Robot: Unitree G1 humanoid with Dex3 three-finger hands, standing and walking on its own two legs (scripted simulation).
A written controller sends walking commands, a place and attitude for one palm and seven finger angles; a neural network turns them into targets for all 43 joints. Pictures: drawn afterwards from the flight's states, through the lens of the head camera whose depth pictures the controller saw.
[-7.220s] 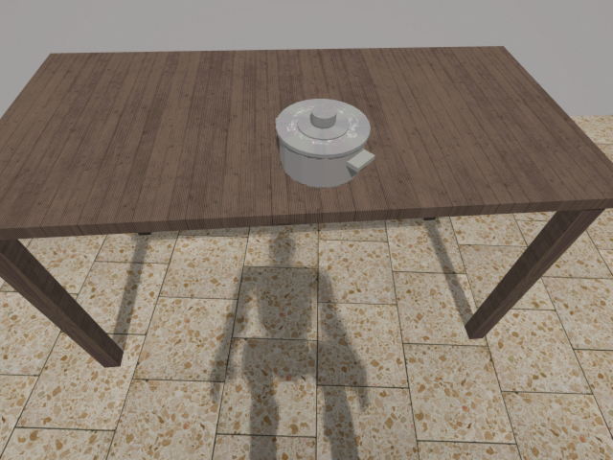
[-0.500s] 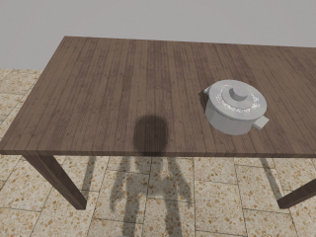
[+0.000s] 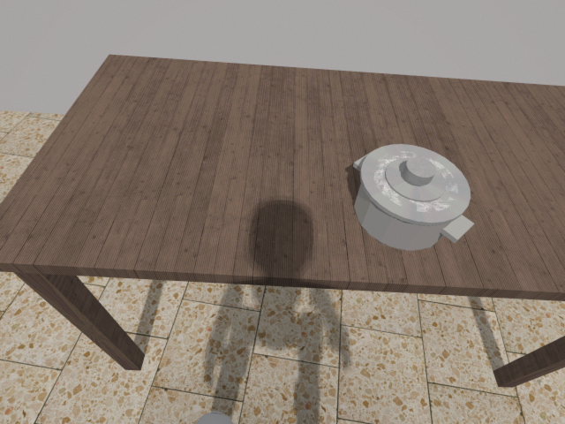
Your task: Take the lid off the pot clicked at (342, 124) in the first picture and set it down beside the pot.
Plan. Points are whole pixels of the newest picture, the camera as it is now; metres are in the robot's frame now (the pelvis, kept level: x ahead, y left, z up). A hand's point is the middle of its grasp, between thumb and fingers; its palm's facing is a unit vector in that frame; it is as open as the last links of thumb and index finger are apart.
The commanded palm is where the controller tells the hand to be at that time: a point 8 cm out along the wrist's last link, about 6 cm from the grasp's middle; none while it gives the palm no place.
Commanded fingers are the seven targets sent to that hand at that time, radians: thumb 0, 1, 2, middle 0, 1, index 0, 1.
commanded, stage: shuffle to correct the standing spot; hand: left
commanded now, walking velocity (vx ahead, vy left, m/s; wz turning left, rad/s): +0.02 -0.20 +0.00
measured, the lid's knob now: (419, 171) +0.49 -0.19 +0.09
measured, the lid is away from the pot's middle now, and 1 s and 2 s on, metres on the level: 0.00 0.00 0.00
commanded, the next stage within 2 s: none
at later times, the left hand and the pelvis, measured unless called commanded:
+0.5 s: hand out of the picture +0.02 +0.16 -0.18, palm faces -0.02 -0.98 -0.19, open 7.4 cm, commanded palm none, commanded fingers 0.00 0.90 0.90 -0.20 -0.30 -0.20 -0.30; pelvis +0.01 -0.03 +0.00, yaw -1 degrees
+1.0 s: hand out of the picture -0.01 +0.04 -0.15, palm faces +0.03 -0.98 -0.20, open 7.4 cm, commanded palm none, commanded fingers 0.00 0.90 0.90 -0.20 -0.30 -0.20 -0.30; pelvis -0.01 -0.14 +0.02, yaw +2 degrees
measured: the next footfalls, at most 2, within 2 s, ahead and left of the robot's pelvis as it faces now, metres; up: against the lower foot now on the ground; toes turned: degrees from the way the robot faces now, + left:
left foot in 0.46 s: +0.07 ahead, +0.06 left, +0.00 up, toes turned +7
right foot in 0.86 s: +0.00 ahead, -0.24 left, +0.00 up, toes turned -3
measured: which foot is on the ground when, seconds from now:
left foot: down 0.00-0.24, up 0.26-0.44, down 0.46-0.86, up 0.88-1.00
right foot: down 0.00-0.44, up 0.46-0.84, down 0.86-1.00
